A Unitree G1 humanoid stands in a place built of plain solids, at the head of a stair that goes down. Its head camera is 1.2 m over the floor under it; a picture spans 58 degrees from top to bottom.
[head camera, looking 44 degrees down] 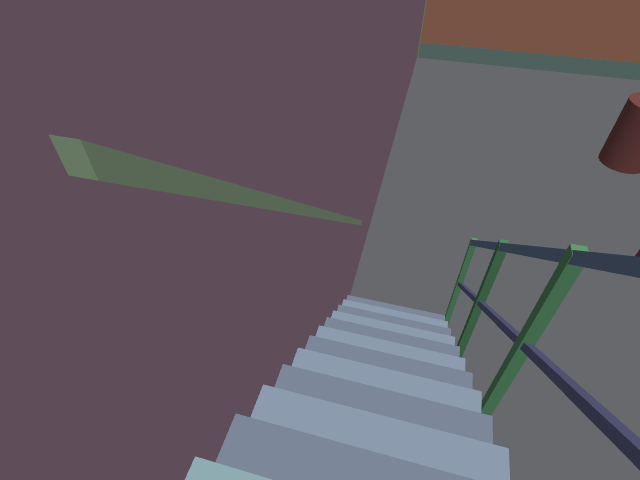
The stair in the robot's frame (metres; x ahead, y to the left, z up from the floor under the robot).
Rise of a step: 0.19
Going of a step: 0.21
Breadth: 0.91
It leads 15 degrees to the right of straight ahead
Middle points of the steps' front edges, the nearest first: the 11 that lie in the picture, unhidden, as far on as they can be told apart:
0.50 -0.17 -0.18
0.70 -0.22 -0.37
0.90 -0.27 -0.55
1.10 -0.33 -0.74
1.29 -0.38 -0.92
1.49 -0.43 -1.11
1.69 -0.49 -1.29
1.89 -0.54 -1.48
2.09 -0.60 -1.66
2.28 -0.65 -1.85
2.48 -0.70 -2.03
